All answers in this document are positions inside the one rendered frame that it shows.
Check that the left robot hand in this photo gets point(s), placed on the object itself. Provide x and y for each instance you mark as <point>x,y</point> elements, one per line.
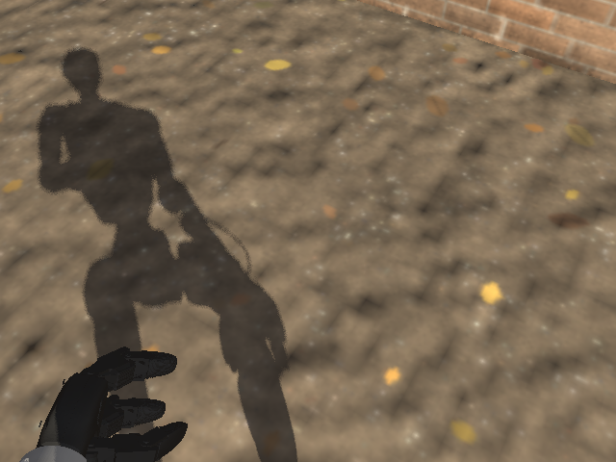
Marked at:
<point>82,418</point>

